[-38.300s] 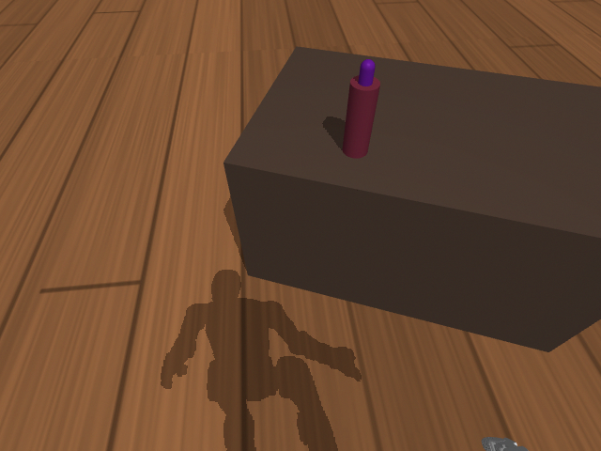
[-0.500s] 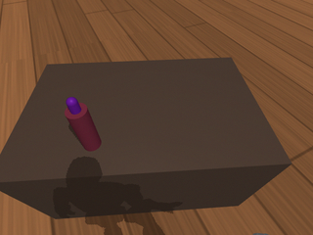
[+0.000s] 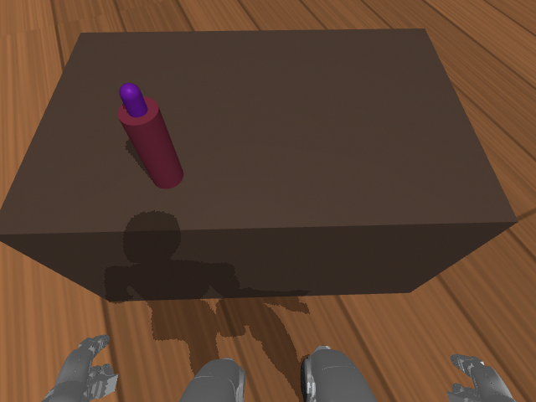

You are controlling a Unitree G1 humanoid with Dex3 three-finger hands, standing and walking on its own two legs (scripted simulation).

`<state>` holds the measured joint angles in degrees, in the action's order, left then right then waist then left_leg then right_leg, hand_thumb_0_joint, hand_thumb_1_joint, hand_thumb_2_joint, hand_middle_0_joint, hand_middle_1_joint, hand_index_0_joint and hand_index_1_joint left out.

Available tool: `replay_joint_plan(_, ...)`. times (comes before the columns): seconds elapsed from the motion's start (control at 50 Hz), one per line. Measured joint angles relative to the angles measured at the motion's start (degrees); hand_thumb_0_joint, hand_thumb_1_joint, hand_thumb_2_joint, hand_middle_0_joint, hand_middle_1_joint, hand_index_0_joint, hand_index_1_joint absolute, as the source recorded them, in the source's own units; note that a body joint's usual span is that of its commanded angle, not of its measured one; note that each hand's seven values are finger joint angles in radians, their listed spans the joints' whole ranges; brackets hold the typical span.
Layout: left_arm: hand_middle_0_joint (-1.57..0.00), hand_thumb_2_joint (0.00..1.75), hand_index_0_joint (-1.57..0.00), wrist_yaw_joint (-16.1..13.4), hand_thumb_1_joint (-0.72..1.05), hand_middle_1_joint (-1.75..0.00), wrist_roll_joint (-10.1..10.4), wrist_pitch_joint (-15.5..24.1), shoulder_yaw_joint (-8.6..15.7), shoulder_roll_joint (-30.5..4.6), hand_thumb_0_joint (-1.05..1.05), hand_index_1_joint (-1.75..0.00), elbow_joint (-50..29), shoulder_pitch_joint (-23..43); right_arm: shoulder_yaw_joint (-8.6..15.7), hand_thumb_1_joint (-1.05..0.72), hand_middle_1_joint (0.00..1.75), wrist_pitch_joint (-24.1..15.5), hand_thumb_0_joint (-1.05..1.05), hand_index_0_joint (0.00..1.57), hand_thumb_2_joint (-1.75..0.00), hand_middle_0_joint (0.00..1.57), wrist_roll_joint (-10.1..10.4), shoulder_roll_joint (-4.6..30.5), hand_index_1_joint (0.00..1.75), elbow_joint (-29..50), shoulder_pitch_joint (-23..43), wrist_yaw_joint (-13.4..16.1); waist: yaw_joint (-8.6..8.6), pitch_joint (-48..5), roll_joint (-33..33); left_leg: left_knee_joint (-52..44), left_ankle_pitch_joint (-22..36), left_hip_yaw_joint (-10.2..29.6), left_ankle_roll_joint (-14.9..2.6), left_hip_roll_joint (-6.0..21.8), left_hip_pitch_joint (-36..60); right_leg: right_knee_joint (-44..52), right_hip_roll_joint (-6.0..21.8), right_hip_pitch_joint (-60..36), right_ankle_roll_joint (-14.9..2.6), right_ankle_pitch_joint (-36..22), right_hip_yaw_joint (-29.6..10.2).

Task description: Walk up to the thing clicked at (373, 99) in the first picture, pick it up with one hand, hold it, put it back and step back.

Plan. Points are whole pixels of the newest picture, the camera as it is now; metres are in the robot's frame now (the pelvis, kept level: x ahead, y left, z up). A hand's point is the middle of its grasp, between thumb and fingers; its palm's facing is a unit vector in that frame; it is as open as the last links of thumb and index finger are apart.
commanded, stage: step back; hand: left
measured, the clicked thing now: (151, 138) +0.56 +0.22 -0.02
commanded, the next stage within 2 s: none
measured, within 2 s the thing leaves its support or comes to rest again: neither
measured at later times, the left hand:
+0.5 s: hand out of the picture +0.02 +0.29 -0.14, palm faces -0.11 -0.91 -0.40, open 7.4 cm
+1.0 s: hand out of the picture -0.11 +0.32 -0.14, palm faces -0.05 -0.93 -0.36, open 7.4 cm
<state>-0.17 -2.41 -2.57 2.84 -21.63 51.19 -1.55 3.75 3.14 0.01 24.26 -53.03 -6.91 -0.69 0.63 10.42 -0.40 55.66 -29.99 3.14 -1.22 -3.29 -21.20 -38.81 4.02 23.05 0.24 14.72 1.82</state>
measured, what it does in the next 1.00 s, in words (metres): walks backwards: left foot, then right foot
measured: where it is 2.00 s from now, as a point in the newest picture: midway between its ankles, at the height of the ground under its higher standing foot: outside the picture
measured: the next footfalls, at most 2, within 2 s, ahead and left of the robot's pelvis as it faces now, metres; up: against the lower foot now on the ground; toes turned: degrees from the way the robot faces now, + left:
left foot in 0.06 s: -0.01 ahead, +0.13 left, +0.00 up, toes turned -1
right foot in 0.44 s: -0.07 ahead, -0.09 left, +0.00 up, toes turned -2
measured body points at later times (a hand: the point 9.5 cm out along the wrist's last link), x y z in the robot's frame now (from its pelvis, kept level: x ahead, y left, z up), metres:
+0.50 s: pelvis -0.10 +0.02 +0.00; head -0.03 +0.01 +0.44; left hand +0.02 +0.33 -0.12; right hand -0.01 -0.29 -0.13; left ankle -0.06 +0.13 -0.71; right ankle -0.11 -0.08 -0.72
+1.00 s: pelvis -0.23 +0.06 +0.01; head -0.17 +0.08 +0.46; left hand -0.11 +0.37 -0.12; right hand -0.15 -0.26 -0.09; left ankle -0.18 +0.16 -0.72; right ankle -0.28 -0.09 -0.62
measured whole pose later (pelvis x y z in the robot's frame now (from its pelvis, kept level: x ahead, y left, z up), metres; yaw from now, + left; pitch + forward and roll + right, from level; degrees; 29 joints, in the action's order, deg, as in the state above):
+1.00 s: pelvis -0.23 +0.06 +0.01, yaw -4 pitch -2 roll -1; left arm -0.1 -0.8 -4.3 5.4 -23.6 46.5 -9.2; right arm 1.9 0.9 -2.2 20.4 -50.3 -8.9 0.8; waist -0.8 9.3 -2.6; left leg 33.5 -14.1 0.1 -1.5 0.9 -17.4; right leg -71.0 -6.7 26.8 0.7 28.5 -9.1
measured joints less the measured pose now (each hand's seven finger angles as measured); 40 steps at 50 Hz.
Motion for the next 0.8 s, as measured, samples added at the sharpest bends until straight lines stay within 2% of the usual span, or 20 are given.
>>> replay_joint_plan(0.02,-0.21,0.9,-0.21,0.0,0.9,-0.3,0.1,0.0,0.0,-0.1,0.0,-0.3,-0.7,0.3,-0.1,-0.91,0.3,-0.1,0.0,0.2,-0.9,0.2,-0.3,-0.2,0.3,-0.2,-0.7,0.0,0.14,-0.2,-0.3,-4.2,0.3,-0.4,0.18,0.7,1.8,-0.3,0.4,0.7,0.38,-0.2,0.2)
replay_joint_plan(0.06,-0.21,0.9,-0.21,0.0,0.9,-0.3,0.6,-0.1,-0.1,-0.5,0.0,-0.3,-2.0,0.6,-0.3,-0.9,0.3,-0.6,0.0,0.2,-0.9,0.2,-1.0,-0.5,0.3,-0.6,-2.0,0.1,0.53,-0.4,-1.0,-14.8,5.2,-1.3,0.3,1.6,6.1,-2.2,1.4,2.6,1.3,-0.1,0.4)
replay_joint_plan(0.08,-0.21,0.9,-0.21,0.0,0.9,-0.3,1.0,-0.3,0.1,-1.0,0.0,-0.3,-2.4,1.0,-0.2,-0.9,0.3,-0.9,0.0,0.2,-0.9,0.2,-1.6,-1.3,0.3,-1.1,-2.1,0.3,0.31,0.4,-2.5,-15.9,5.8,-2.1,0.14,0.7,6.7,-3.5,2.2,3.4,0.76,0.0,-0.8)
replay_joint_plan(0.1,-0.21,0.9,-0.21,-0.2,0.9,-0.3,1.3,-0.6,0.3,-1.3,0.0,-0.3,-2.5,1.0,-0.4,-0.9,0.3,-0.9,0.0,0.2,-0.9,0.2,-2.1,-2.0,0.3,-1.3,-2.2,0.2,-0.08,1.1,-3.3,-15.6,5.8,-2.8,-0.15,0.4,6.6,-5.4,1.0,4.0,0.1,4.6,-3.4)
replay_joint_plan(0.14,-0.2,0.9,-0.21,-0.8,0.9,-0.3,1.3,-1.2,0.6,-1.3,0.0,-0.3,-1.7,0.5,-0.9,-0.9,0.3,-1.1,0.0,0.2,-0.9,0.2,-2.3,-2.8,0.3,-1.4,-2.9,0.0,0.77,1.2,-2.6,-15.7,6.5,-2.2,-0.62,1.5,6.1,-13.4,-4.5,5.3,-0.48,14.4,-8.2)
replay_joint_plan(0.18,-0.2,0.9,-0.21,-1.1,0.9,-0.3,1.8,-1.6,0.8,-1.6,0.0,-0.3,-1.0,-0.3,-1.5,-0.9,0.3,-1.2,0.0,0.2,-0.9,0.2,-2.5,-3.8,0.3,-1.5,-3.6,0.4,1.13,0.6,-2.6,-18.3,8.5,-2.1,-0.74,2.1,6.4,-22.0,-8.4,6.4,-1.04,15.8,-10.8)
replay_joint_plan(0.24,-0.2,0.9,-0.21,-1.0,0.9,-0.3,2.1,-1.3,1.0,-1.6,0.0,-0.3,-1.1,-2.3,-1.6,-0.9,0.3,-1.2,0.0,0.2,-0.9,0.2,-2.3,-4.3,0.3,-0.9,-3.8,1.2,0.67,0.3,-2.2,-21.1,10.7,-2.9,-1.11,2.7,6.5,-27.7,-10.3,5.9,-0.62,14.5,-10.4)
replay_joint_plan(0.34,-0.2,0.9,-0.21,-0.6,0.9,-0.3,1.9,-1.0,1.1,-1.2,0.0,-0.3,-1.4,-5.0,-1.4,-0.9,0.3,-1.6,0.0,0.2,-0.9,0.2,-1.7,-3.8,0.3,1.6,-2.5,2.1,0.19,1.0,-1.2,-20.9,12.0,-4.7,-1.41,3.2,5.4,-19.5,-8.6,-0.1,0.63,14.5,-8.2)
replay_joint_plan(0.4,-0.2,0.9,-0.21,-0.3,0.9,-0.3,1.7,-0.8,1.1,-0.9,0.0,-0.3,-1.4,-5.9,-1.5,-0.9,0.3,-1.5,0.0,0.2,-0.9,0.2,-1.5,-3.2,0.3,2.9,-1.4,2.0,-0.25,1.0,-0.7,-18.9,11.8,-6.1,-1.23,3.4,3.8,-9.8,-6.7,-4.1,0.09,12.7,-6.1)
replay_joint_plan(0.44,-0.2,0.9,-0.21,-0.1,0.9,-0.3,1.4,-0.2,1.2,-0.7,0.0,-0.3,-1.3,-6.6,-1.6,-0.9,0.3,-1.2,0.0,0.2,-0.9,0.2,-1.2,-2.6,0.3,3.3,-0.5,1.8,-0.68,0.5,-0.1,-16.5,11.2,-6.9,-0.87,3.8,2.2,-0.8,-5.9,-7.7,-0.68,7.6,-4.6)
replay_joint_plan(0.48,-0.2,0.9,-0.21,0.0,0.9,-0.3,0.9,0.3,1.2,0.5,0.0,-0.3,-0.8,-6.8,-1.5,-0.9,0.3,-0.7,0.0,0.2,-0.9,0.2,-0.6,-1.8,0.3,3.0,0.9,1.8,-0.28,0.9,2.7,-14.1,11.0,-5.7,-0.43,5.3,1.0,1.8,-7.4,-8.8,-1.35,6.0,-3.4)
replay_joint_plan(0.5,-0.2,0.9,-0.21,0.2,0.9,-0.3,0.9,0.4,1.0,0.7,0.0,-0.3,-0.9,-7.1,-1.5,-0.9,0.3,-0.4,0.0,0.2,-0.9,0.2,-0.3,-1.9,0.3,2.7,1.3,1.9,-0.17,0.7,3.0,-11.7,8.0,-4.0,-0.26,4.5,0.0,1.5,-7.3,-8.4,-1.67,5.8,-3.2)
replay_joint_plan(0.54,-0.2,0.9,-0.21,0.5,0.9,-0.3,1.0,0.6,0.7,0.9,0.0,-0.3,-1.6,-7.4,-1.5,-0.9,0.3,0.0,0.0,0.2,-0.9,0.2,-0.1,-2.2,0.3,2.5,1.7,2.1,-1.01,0.4,1.9,-2.2,0.8,-0.6,0.37,0.8,-2.4,1.2,-6.2,-7.5,-2.13,5.1,-4.2)
replay_joint_plan(0.58,-0.2,0.9,-0.21,0.4,0.9,-0.3,1.2,0.6,0.5,1.5,0.0,-0.3,-2.5,-7.5,-1.7,-0.9,0.3,-0.1,0.0,0.2,-0.9,0.2,0.3,-1.9,0.3,2.6,1.4,2.1,-1.67,-0.1,1.6,5.4,-1.0,2.2,0.79,-1.8,-3.8,2.3,-5.2,-7.0,-2.05,3.6,-4.8)
replay_joint_plan(0.64,-0.21,0.9,-0.21,0.1,0.9,-0.3,1.0,0.4,0.3,1.9,0.0,-0.3,-4.2,-7.2,-1.9,-0.9,0.3,-0.7,0.0,0.2,-0.9,0.2,0.4,-1.1,0.3,2.8,0.6,2.3,-2.07,-1.0,1.8,9.1,-0.8,3.9,1.71,-3.0,-3.5,3.5,-4.4,-5.7,-1.62,1.6,-4.9)
replay_joint_plan(0.68,-0.21,0.9,-0.21,-0.1,0.9,-0.3,0.8,0.4,0.2,1.9,0.0,-0.3,-5.6,-6.8,-1.9,-0.9,0.3,-0.8,0.0,0.2,-0.9,0.2,0.3,-0.7,0.3,2.9,0.1,2.5,-2.07,-1.1,1.8,6.5,-1.0,3.7,2.21,-2.4,-1.9,3.6,-4.0,-4.7,-1.31,0.7,-4.5)
replay_joint_plan(0.74,-0.21,0.9,-0.21,-0.3,0.9,-0.3,0.7,0.3,0.2,1.2,0.0,-0.3,-7.4,-5.9,-1.8,-0.9,0.3,-1.0,0.0,0.2,-0.9,0.2,-0.2,-0.8,0.3,2.9,-0.5,2.5,-1.69,-0.8,1.2,-3.7,-0.4,1.4,2.25,-0.2,1.8,2.6,-3.3,-2.8,-0.71,-0.2,-3.5)
replay_joint_plan(0.76,-0.21,0.9,-0.21,-0.2,0.9,-0.3,0.8,0.2,0.2,0.8,0.0,-0.3,-7.9,-5.5,-1.7,-0.9,0.3,-1.2,0.0,0.2,-0.9,0.2,-0.5,-0.8,0.3,2.9,-0.7,2.3,-1.49,-0.6,0.9,-8.4,1.2,0.4,2.01,0.5,3.4,1.7,-3.0,-2.0,-0.41,-0.3,-3.1)
replay_joint_plan(0.8,-0.21,0.9,-0.21,-0.1,0.9,-0.3,1.1,-0.4,0.2,-0.1,0.0,-0.3,-8.4,-4.8,-1.2,-0.9,0.3,-1.7,0.0,0.2,-0.9,0.2,-1.0,-1.2,0.3,2.7,-1.2,2.0,-1.05,-0.3,-0.3,-17.6,8.5,-1.3,1.05,1.0,6.5,-1.1,-2.1,0.0,0.42,0.2,-2.8)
